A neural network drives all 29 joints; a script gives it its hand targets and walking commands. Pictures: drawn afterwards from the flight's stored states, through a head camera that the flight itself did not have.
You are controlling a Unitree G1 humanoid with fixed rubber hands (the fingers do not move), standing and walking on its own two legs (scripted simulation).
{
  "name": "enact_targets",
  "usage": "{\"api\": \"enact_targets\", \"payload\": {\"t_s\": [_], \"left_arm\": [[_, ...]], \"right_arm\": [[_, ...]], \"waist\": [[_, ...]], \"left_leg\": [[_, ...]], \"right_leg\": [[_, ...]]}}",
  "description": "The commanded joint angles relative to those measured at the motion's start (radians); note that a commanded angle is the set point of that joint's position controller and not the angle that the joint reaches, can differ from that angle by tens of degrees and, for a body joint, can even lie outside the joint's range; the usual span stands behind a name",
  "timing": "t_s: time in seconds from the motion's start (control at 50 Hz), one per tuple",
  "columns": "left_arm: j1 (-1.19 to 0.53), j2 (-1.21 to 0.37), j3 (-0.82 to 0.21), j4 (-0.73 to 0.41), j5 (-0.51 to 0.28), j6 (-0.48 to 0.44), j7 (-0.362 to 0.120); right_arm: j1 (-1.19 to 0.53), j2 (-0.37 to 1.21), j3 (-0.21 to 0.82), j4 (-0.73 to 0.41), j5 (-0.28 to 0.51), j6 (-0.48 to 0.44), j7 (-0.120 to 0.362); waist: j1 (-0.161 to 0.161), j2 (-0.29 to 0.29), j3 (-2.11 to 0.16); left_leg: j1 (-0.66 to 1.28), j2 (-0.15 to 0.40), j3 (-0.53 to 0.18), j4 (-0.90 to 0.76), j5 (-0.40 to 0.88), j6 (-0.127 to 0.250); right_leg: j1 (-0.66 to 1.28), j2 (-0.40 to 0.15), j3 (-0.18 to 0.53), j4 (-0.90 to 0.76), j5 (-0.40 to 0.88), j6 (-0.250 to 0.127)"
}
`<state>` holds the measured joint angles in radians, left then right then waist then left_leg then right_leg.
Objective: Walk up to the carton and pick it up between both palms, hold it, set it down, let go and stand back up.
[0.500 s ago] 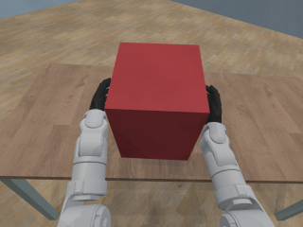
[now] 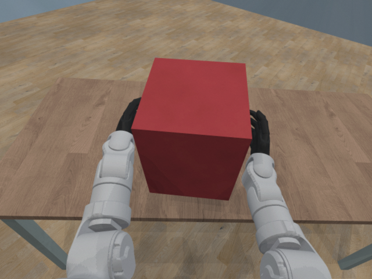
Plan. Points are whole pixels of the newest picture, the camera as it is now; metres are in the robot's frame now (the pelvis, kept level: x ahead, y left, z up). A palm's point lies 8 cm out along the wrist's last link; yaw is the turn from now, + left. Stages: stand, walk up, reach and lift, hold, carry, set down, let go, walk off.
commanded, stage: set down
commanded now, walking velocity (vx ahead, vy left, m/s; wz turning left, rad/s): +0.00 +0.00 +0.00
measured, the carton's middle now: (193, 133) +0.41 -0.04 +0.10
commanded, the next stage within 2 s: none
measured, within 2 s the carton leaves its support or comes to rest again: rests again in 1.80 s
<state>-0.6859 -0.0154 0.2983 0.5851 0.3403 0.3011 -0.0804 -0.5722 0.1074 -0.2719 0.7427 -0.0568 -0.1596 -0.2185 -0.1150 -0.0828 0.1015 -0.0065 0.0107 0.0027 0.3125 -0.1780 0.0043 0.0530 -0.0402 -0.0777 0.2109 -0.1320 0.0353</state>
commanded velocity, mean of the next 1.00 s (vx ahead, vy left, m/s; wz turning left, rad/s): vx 0.00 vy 0.00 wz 0.00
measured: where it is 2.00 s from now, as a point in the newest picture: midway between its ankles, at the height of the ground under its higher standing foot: outside the picture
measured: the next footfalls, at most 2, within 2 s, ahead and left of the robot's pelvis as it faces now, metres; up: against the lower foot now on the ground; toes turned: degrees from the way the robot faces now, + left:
none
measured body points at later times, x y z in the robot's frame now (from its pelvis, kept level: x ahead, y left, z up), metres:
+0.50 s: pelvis +0.01 +0.00 +0.00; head +0.02 +0.03 +0.45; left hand +0.44 +0.09 +0.09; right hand +0.37 -0.19 +0.09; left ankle +0.01 +0.11 -0.75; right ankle +0.00 -0.14 -0.75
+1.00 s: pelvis +0.01 +0.00 +0.00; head +0.05 +0.03 +0.45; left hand +0.46 +0.08 +0.07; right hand +0.37 -0.20 +0.06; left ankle +0.01 +0.11 -0.75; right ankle +0.00 -0.14 -0.75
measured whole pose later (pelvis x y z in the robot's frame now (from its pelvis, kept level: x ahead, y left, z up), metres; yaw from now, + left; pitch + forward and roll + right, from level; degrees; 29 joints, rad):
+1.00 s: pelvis +0.01 +0.00 +0.00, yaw -1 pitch +2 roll -1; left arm -0.87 0.07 0.34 1.08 0.34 0.05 -0.08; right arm -0.63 0.18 -0.51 0.91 -0.25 -0.28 -0.24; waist -0.14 -0.06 0.02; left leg -0.16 0.02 0.03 0.29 -0.17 0.01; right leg -0.10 -0.04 -0.06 0.17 -0.10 0.04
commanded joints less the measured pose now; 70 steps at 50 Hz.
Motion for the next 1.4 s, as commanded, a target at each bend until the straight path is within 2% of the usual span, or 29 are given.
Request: {"api": "enact_targets", "payload": {"t_s": [0.0,0.02,0.06,0.08,0.14,0.28,0.34,0.36,0.38,0.42,0.44,0.5,0.52,0.54,0.6,0.68,0.7,0.78,0.8,0.84,0.86,0.9,1.0,1.06,1.1,1.14,1.2,1.32,1.38], "left_arm": [[-0.551,-0.571,-0.36,-0.065,-0.07,-0.08,-0.132],[-0.585,-0.581,-0.376,-0.085,-0.084,-0.091,-0.12],[-0.566,-0.55,-0.308,0.002,-0.05,-0.102,-0.131],[-0.559,-0.536,-0.298,0.029,-0.046,-0.109,-0.132],[-0.605,-0.552,-0.298,0.034,-0.05,-0.126,-0.136],[-0.627,-0.528,-0.245,0.122,-0.042,-0.175,-0.147],[-0.631,-0.549,-0.269,0.124,-0.057,-0.198,-0.142],[-0.631,-0.554,-0.264,0.136,-0.055,-0.204,-0.144],[-0.642,-0.555,-0.274,0.138,-0.056,-0.205,-0.139],[-0.651,-0.564,-0.262,0.175,-0.054,-0.209,-0.14],[-0.622,-0.553,-0.254,0.19,-0.052,-0.213,-0.144],[-0.66,-0.573,-0.296,0.158,-0.078,-0.238,-0.136],[-0.688,-0.555,-0.277,0.193,-0.07,-0.241,-0.141],[-0.67,-0.547,-0.251,0.228,-0.06,-0.241,-0.143],[-0.661,-0.545,-0.255,0.217,-0.056,-0.253,-0.14],[-0.694,-0.536,-0.232,0.271,-0.046,-0.268,-0.143],[-0.683,-0.536,-0.219,0.272,-0.037,-0.269,-0.144],[-0.694,-0.508,-0.198,0.312,-0.03,-0.294,-0.145],[-0.72,-0.509,-0.195,0.32,-0.032,-0.293,-0.145],[-0.705,-0.515,-0.196,0.336,-0.029,-0.308,-0.141],[-0.722,-0.509,-0.187,0.342,-0.022,-0.309,-0.142],[-0.737,-0.492,-0.185,0.363,-0.021,-0.321,-0.144],[-0.747,-0.504,-0.161,0.414,-0.013,-0.359,-0.134],[-0.776,-0.47,-0.131,0.442,0.0,-0.362,-0.143],[-0.803,-0.466,-0.128,0.455,-0.001,-0.37,-0.148],[-0.788,-0.501,-0.159,0.443,-0.012,-0.393,-0.134],[-0.788,-0.474,-0.122,0.51,0.004,-0.396,-0.138],[-0.798,-0.485,-0.115,0.544,0.017,-0.43,-0.132],[-0.808,-0.477,-0.125,0.564,0.019,-0.445,-0.134]], "right_arm": [[-0.706,0.393,0.313,-0.21,-0.046,-0.094,0.118],[-0.727,0.406,0.316,-0.222,-0.042,-0.103,0.119],[-0.719,0.409,0.292,-0.169,-0.069,-0.089,0.124],[-0.734,0.406,0.296,-0.186,-0.075,-0.091,0.126],[-0.721,0.42,0.26,-0.138,-0.091,-0.1,0.128],[-0.724,0.463,0.265,-0.117,-0.124,-0.109,0.118],[-0.713,0.482,0.273,-0.099,-0.127,-0.121,0.114],[-0.74,0.489,0.285,-0.122,-0.127,-0.124,0.115],[-0.743,0.487,0.277,-0.103,-0.127,-0.128,0.114],[-0.734,0.485,0.252,-0.083,-0.132,-0.13,0.111],[-0.731,0.489,0.256,-0.083,-0.145,-0.132,0.113],[-0.705,0.495,0.244,-0.041,-0.145,-0.146,0.106],[-0.721,0.484,0.217,-0.035,-0.16,-0.146,0.104],[-0.717,0.477,0.214,-0.018,-0.158,-0.145,0.104],[-0.723,0.504,0.232,-0.037,-0.157,-0.158,0.101],[-0.728,0.492,0.18,-0.004,-0.191,-0.159,0.101],[-0.722,0.491,0.173,0.007,-0.188,-0.161,0.102],[-0.729,0.502,0.151,0.011,-0.217,-0.17,0.102],[-0.726,0.5,0.132,0.02,-0.219,-0.168,0.104],[-0.718,0.506,0.128,0.028,-0.238,-0.184,0.105],[-0.731,0.514,0.12,0.032,-0.241,-0.176,0.107],[-0.724,0.519,0.105,0.064,-0.251,-0.177,0.105],[-0.753,0.539,0.075,0.061,-0.272,-0.202,0.111],[-0.741,0.543,0.058,0.085,-0.294,-0.188,0.113],[-0.749,0.54,0.023,0.103,-0.305,-0.193,0.107],[-0.74,0.563,0.03,0.124,-0.306,-0.218,0.107],[-0.763,0.551,-0.007,0.147,-0.323,-0.221,0.108],[-0.772,0.571,-0.034,0.171,-0.345,-0.246,0.108],[-0.736,0.573,-0.06,0.222,-0.365,-0.249,0.1]], "waist": [[-0.021,0.11,-0.451],[-0.021,0.126,-0.512],[0.006,0.089,-0.468],[0.004,0.067,-0.47],[-0.013,0.098,-0.463],[-0.001,0.071,-0.517],[-0.011,0.077,-0.557],[0.006,0.07,-0.561],[-0.012,0.082,-0.581],[-0.021,0.096,-0.568],[-0.01,0.069,-0.57],[-0.038,0.118,-0.598],[-0.044,0.137,-0.593],[-0.038,0.109,-0.557],[-0.018,0.102,-0.605],[-0.041,0.113,-0.59],[-0.035,0.132,-0.601],[-0.016,0.098,-0.604],[-0.027,0.123,-0.603],[-0.035,0.116,-0.624],[-0.024,0.114,-0.609],[-0.037,0.114,-0.63],[-0.027,0.127,-0.687],[-0.017,0.108,-0.65],[-0.038,0.123,-0.66],[-0.046,0.151,-0.736],[-0.032,0.136,-0.685],[-0.029,0.145,-0.739],[-0.062,0.161,-0.717]], "left_leg": [[0.122,-0.036,0.068,-0.009,0.34,-0.07],[0.136,-0.032,0.064,0.004,0.37,-0.076],[0.082,-0.041,0.083,-0.019,0.287,-0.058],[0.052,-0.047,0.08,-0.029,0.246,-0.044],[0.055,-0.038,0.081,-0.035,0.258,-0.055],[-0.02,-0.054,0.089,-0.05,0.209,-0.035],[-0.002,-0.051,0.084,-0.031,0.287,-0.05],[-0.024,-0.052,0.087,-0.037,0.268,-0.043],[-0.02,-0.049,0.081,-0.035,0.279,-0.05],[0.001,-0.044,0.077,-0.028,0.295,-0.059],[0.007,-0.042,0.078,-0.027,0.31,-0.055],[0.063,-0.032,0.07,0.004,0.416,-0.082],[0.047,-0.031,0.072,-0.001,0.4,-0.084],[0.043,-0.032,0.069,-0.01,0.376,-0.076],[0.02,-0.041,0.079,-0.006,0.396,-0.073],[0.004,-0.032,0.075,-0.006,0.375,-0.078],[0.027,-0.031,0.077,-0.004,0.4,-0.082],[-0.017,-0.034,0.091,-0.013,0.342,-0.071],[-0.048,-0.04,0.09,-0.023,0.298,-0.068],[-0.018,-0.026,0.082,-0.006,0.368,-0.079],[-0.031,-0.03,0.091,-0.013,0.345,-0.072],[-0.059,-0.036,0.09,-0.021,0.309,-0.069],[-0.059,-0.028,0.085,0.0,0.357,-0.073],[-0.114,-0.034,0.095,-0.024,0.297,-0.059],[-0.117,-0.025,0.091,-0.025,0.286,-0.064],[-0.068,-0.021,0.087,0.017,0.409,-0.083],[-0.113,-0.025,0.088,-0.002,0.351,-0.072],[-0.094,-0.014,0.076,0.029,0.418,-0.082],[-0.099,-0.015,0.079,0.02,0.395,-0.086]], "right_leg": [[0.096,0.087,-0.07,0.018,0.247,0.004],[0.071,0.089,-0.066,0.028,0.257,-0.002],[0.129,0.079,-0.055,0.021,0.263,0.002],[0.148,0.073,-0.05,0.022,0.287,0.005],[0.115,0.082,-0.054,0.033,0.268,0.003],[0.21,0.057,-0.026,0.054,0.42,0.023],[0.196,0.065,-0.03,0.058,0.468,0.024],[0.225,0.059,-0.022,0.061,0.488,0.025],[0.202,0.059,-0.021,0.066,0.499,0.028],[0.183,0.068,-0.026,0.059,0.46,0.019],[0.18,0.069,-0.024,0.051,0.479,0.019],[0.134,0.077,-0.034,0.055,0.487,0.015],[0.119,0.074,-0.033,0.045,0.455,0.006],[0.128,0.071,-0.028,0.04,0.442,0.009],[0.153,0.07,-0.031,0.055,0.526,0.017],[0.141,0.072,-0.029,0.052,0.499,0.013],[0.135,0.072,-0.026,0.047,0.5,0.007],[0.151,0.069,-0.02,0.055,0.507,0.009],[0.153,0.061,-0.021,0.049,0.47,0.008],[0.12,0.069,-0.027,0.06,0.508,0.009],[0.134,0.068,-0.023,0.057,0.498,0.009],[0.145,0.059,-0.022,0.058,0.503,0.009],[0.121,0.062,-0.022,0.067,0.537,0.002],[0.146,0.057,-0.016,0.074,0.537,0.009],[0.116,0.056,-0.019,0.07,0.499,0.004],[0.099,0.06,-0.027,0.083,0.583,-0.002],[0.101,0.057,-0.023,0.077,0.557,-0.003],[0.042,0.067,-0.035,0.074,0.556,-0.01],[0.031,0.059,-0.037,0.074,0.536,-0.013]]}}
